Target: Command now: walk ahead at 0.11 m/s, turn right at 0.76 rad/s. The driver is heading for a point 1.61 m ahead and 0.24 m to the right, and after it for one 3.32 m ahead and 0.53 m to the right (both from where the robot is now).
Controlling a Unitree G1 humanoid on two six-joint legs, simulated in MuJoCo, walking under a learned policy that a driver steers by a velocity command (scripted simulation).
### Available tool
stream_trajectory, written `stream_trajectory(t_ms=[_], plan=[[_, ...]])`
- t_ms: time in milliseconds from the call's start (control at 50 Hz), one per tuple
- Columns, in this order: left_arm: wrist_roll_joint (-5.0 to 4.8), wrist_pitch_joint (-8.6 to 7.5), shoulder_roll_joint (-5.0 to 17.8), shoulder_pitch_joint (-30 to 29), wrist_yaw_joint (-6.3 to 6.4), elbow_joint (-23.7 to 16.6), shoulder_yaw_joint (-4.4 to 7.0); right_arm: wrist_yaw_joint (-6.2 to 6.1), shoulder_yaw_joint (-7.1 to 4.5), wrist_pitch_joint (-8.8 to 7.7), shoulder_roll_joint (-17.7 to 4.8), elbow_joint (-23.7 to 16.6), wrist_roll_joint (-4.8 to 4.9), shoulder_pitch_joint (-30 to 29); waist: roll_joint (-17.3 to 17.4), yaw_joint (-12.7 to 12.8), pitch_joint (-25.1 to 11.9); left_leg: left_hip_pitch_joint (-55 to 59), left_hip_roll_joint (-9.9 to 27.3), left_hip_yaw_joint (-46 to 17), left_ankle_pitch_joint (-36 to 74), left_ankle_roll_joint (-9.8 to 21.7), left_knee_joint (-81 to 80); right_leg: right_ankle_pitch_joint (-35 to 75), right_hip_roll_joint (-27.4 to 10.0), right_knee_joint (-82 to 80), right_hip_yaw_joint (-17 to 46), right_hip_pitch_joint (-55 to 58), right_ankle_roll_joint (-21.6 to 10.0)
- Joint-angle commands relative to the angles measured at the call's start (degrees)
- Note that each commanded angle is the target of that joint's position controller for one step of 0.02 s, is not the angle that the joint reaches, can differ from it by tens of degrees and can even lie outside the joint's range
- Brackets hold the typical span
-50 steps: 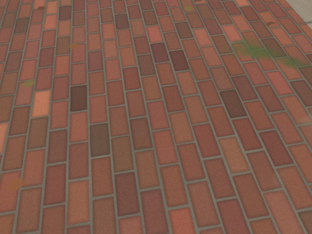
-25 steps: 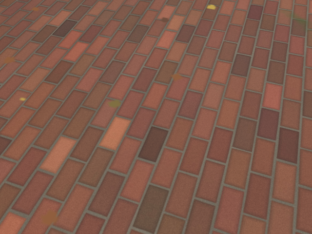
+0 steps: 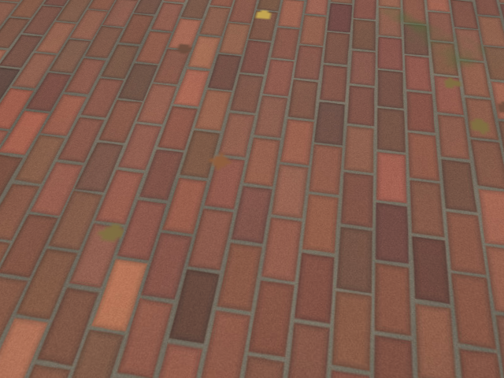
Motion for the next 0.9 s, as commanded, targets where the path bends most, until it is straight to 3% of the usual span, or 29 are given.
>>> stream_trajectory(t_ms=[20, 80, 120, 140, 160, 180, 200, 220, 240, 260, 300, 360, 500, 540, 580, 600, 620, 640, 660, 680, 720, 740, 780, 800, 820, 840, 860, 880, 900], plan=[[0.25, 0.68, 2.8, 4.7, -1.58, -3.2, 0.95, -0.83, -2.24, -0.27, -7.6, -4.4, 1.03, -6.3, 6.9, 2.3, -10.5, 2.1, 16.1, -3.6, 18.9, 9.8, -6.1, 5.9, -0.8, -6.8, -0.4, 11.9, -2.2], [0.25, 1.63, 4.6, 2.6, -2.80, -5.6, 1.96, -0.22, -3.14, 0.45, -9.0, -3.3, 2.59, -5.4, 6.9, 2.2, -8.8, 5.8, 18.3, -3.1, 16.1, 7.0, -1.7, 2.0, 0.6, -13.4, -2.8, 13.0, -5.1], [0.65, 1.67, 5.5, 5.3, -2.52, -5.4, 3.03, 0.10, -3.25, 0.82, -7.9, -2.1, 3.50, -4.1, 3.9, 3.6, -8.9, 5.2, 15.9, -0.2, 12.9, 2.3, 7.5, 6.1, 3.5, -21.7, -4.1, 19.3, -8.2], [1.08, 1.33, 10.2, 9.0, -1.61, -5.0, 4.82, 0.48, -3.28, 1.09, -7.0, -1.2, 2.58, -0.7, -5.7, 4.4, -8.3, -0.9, 10.8, 2.3, 4.6, -1.8, 20.7, 27.6, 1.8, -27.4, 3.1, 26.4, -11.5], [1.61, 0.99, 18.1, 8.6, -0.74, -6.6, 6.37, 0.62, -2.71, 1.18, -5.3, -4.3, 0.02, -0.9, -22.5, 1.6, -7.0, -21.8, 0.0, 2.0, -27.2, -7.8, 40.1, 47.1, -10.3, -29.9, 27.0, 36.3, -21.9], [3.03, -0.76, 16.5, 9.6, -1.68, -7.9, 5.57, 0.61, -2.50, 1.19, -6.1, -5.3, -0.39, -3.3, -15.2, 3.7, -17.2, -25.2, -3.0, -13.1, -31.3, -7.4, 49.7, 37.2, -14.2, -32.7, 36.7, 38.6, -27.7], [2.61, -1.99, 15.1, 7.7, -2.29, -8.3, 5.25, 0.49, -2.81, 1.17, -7.2, -5.8, 1.17, -5.6, -8.8, 3.8, -16.6, -27.3, -2.4, -16.3, -26.9, -5.8, 51.4, 29.5, -12.8, -34.3, 33.2, 38.0, -26.0], [1.17, -2.47, 13.5, 5.1, -1.95, -8.5, 4.95, 0.04, -2.85, 0.97, -6.8, -5.5, 1.52, -6.1, -4.9, 2.2, -13.9, -28.0, -1.5, -17.6, -21.5, -4.6, 49.1, 23.2, -9.8, -34.4, 29.8, 35.8, -22.8], [-0.08, -2.03, 11.2, 2.0, -1.29, -9.1, 4.28, -0.55, -3.10, 0.95, -7.4, -4.9, 0.79, -6.0, -2.7, 0.9, -12.3, -27.9, -0.6, -18.2, -17.5, -4.3, 45.7, 19.7, -8.0, -34.5, 27.2, 33.2, -20.3], [-0.23, -1.43, 9.8, -0.6, -0.44, -10.1, 3.77, -0.75, -3.35, 0.99, -8.0, -4.8, 0.46, -5.8, -3.8, -0.4, -12.2, -24.7, -0.5, -18.6, -14.8, -4.3, 42.6, 18.8, -6.4, -34.5, 25.2, 29.7, -18.8], [0.52, -0.58, 9.3, -1.4, 0.64, -11.4, 3.71, -0.42, -3.10, 0.92, -6.7, -4.3, 0.73, -5.4, -4.5, -0.8, -13.5, -21.1, -2.7, -18.3, -11.6, -5.1, 37.5, 20.5, -3.7, -34.0, 23.5, 28.4, -17.6], [0.84, -0.08, 9.2, -0.3, 1.51, -11.7, 3.70, -0.19, -2.33, 1.27, -4.9, -2.9, 1.33, -4.2, -3.9, 0.3, -15.4, -18.1, -3.0, -17.6, -9.7, -6.9, 30.1, 22.7, -3.7, -32.3, 22.1, 29.0, -17.3], [2.02, 0.88, 7.8, -1.7, 0.46, -12.0, 2.35, 0.48, -2.30, 1.63, -5.8, -2.9, 1.53, -3.1, -7.9, 2.3, -12.1, -10.4, -1.8, -15.9, -10.9, -6.5, 21.9, 13.0, -3.3, -31.8, 25.3, 23.1, -17.4], [2.35, 0.75, 4.7, -3.2, 0.13, -11.7, 0.84, 1.06, -1.88, 1.18, -5.2, -2.1, 1.41, -0.6, -7.6, 1.7, -12.8, -6.0, -0.1, -14.9, -9.8, -5.5, 16.7, 13.6, -3.7, -30.2, 24.1, 23.2, -16.7], [2.66, 0.14, 0.2, -2.0, -0.49, -9.4, -1.04, 2.15, -0.60, 0.59, -1.9, -1.0, 0.59, 1.8, -6.0, 0.1, -12.0, 4.1, 0.2, -14.3, 2.7, -4.0, 1.5, 6.6, -0.5, -29.5, 19.3, 20.2, -12.7], [3.38, -0.41, 1.0, 0.6, -0.56, -8.4, -0.72, 2.26, -0.95, 0.58, -5.1, -2.0, -0.26, 0.1, -1.7, 2.6, -10.0, 4.3, 3.2, -19.6, 9.2, -2.1, 0.7, 0.2, 3.3, -26.1, 15.8, 19.2, -9.8], [4.12, -0.80, 2.9, 3.9, -0.44, -8.4, 0.00, 2.00, -1.83, 0.60, -10.2, -3.8, -0.14, -2.6, 6.9, 6.6, -8.0, 0.0, 8.4, -26.8, 14.1, 2.2, -0.6, -7.1, 8.9, -21.5, 10.0, 19.7, -6.8], [4.06, -1.04, 3.8, 0.8, -0.04, -9.2, 0.41, 1.88, -2.03, 0.69, -10.4, -4.2, 0.08, -5.1, 13.0, 6.3, -5.1, -7.2, 10.6, -32.5, 5.2, 6.5, -4.2, -5.5, 9.0, -22.4, 7.0, 22.4, -4.6], [3.41, -1.18, 5.9, -2.7, 0.49, -9.4, 1.16, 1.78, -2.27, 0.79, -10.1, -4.8, 0.69, -4.7, 12.2, 4.1, -3.6, -8.1, 9.3, -33.4, 1.0, 6.2, -5.1, -3.9, 8.9, -21.5, 5.9, 22.5, -4.3], [3.10, -1.31, 4.9, -5.3, 0.70, -10.2, 1.17, 1.30, -2.56, 1.00, -10.4, -4.0, 1.42, -1.1, 11.3, 2.2, -6.3, -6.1, 8.0, -34.3, -11.1, 5.7, -5.9, -6.7, 10.0, -20.4, 3.8, 22.8, -4.4], [1.43, -2.14, 2.6, -6.2, -0.21, -10.8, 1.17, 0.55, -3.59, 1.13, -12.9, -3.0, 2.68, 5.4, 12.9, 0.2, -4.2, -5.5, 8.6, -40.7, -37.2, 8.0, -10.2, -12.9, 11.6, -17.2, 2.4, 18.3, -4.6], [0.50, -3.22, 1.9, -5.9, -0.84, -10.7, 1.16, 0.12, -3.76, 1.03, -12.9, -3.3, 2.92, 5.8, 14.6, 0.5, -3.0, -6.5, 9.1, -43.4, -39.1, 8.9, -11.6, -12.9, 11.0, -16.7, 3.3, 18.5, -5.2], [-0.40, -5.72, 0.9, -1.9, -1.48, -9.1, 1.51, -0.38, -3.56, 1.22, -10.9, -5.3, 3.77, 1.9, 13.2, 4.0, -2.2, -11.2, 6.2, -42.1, -35.1, 7.7, -10.4, -11.3, 9.4, -26.2, 4.8, 26.4, -7.1], [-0.49, -6.59, 1.4, 2.3, -1.39, -7.3, 2.14, -0.43, -3.13, 1.39, -9.0, -7.2, 4.10, -1.2, 11.1, 6.6, -2.9, -16.5, 3.4, -39.5, -31.0, 5.4, -6.9, -6.7, 7.1, -33.1, 5.7, 35.5, -8.2], [-0.11, -6.88, 4.1, 9.2, -0.88, -4.6, 3.24, -0.30, -2.40, 1.15, -5.8, -9.5, 3.91, -4.5, 7.0, 9.2, -5.6, -25.0, -0.1, -33.7, -26.3, 1.9, 2.0, -5.8, 1.6, -35.9, 9.0, 47.5, -9.3], [1.39, -6.86, 8.0, 13.4, -0.75, -3.2, 4.25, 0.00, -1.40, 0.58, -1.8, -11.6, 4.74, -4.0, -7.2, 9.0, -8.4, -36.3, -5.6, -22.2, -19.9, -1.2, 20.1, -21.4, -10.0, -41.5, 27.0, 55.7, -13.3], [1.90, -7.18, 7.2, 9.6, -0.90, -4.1, 4.03, 0.43, -1.68, -0.23, -4.3, -12.3, 4.21, -3.3, -8.3, 6.5, -4.8, -41.7, 0.0, -21.9, -17.2, -0.7, 31.6, -26.7, -16.9, -43.5, 35.6, 50.3, -16.2], [1.55, -7.41, 4.6, 7.1, -0.57, -5.2, 3.14, 1.06, -2.05, -0.50, -5.4, -12.0, 4.27, -1.7, -7.1, 4.6, -3.0, -43.5, 2.3, -21.1, -13.9, -0.7, 37.6, -27.2, -17.0, -43.8, 33.6, 47.2, -16.7], [5.05, -6.13, 4.7, 7.0, -0.61, -4.6, 2.10, 3.20, -3.02, 1.15, -7.9, -11.7, -2.36, -4.4, -1.1, 4.9, -2.4, -41.1, 1.1, -17.2, -10.9, -1.1, 39.0, -27.4, -15.8, -45.8, 28.7, 42.2, -15.3]])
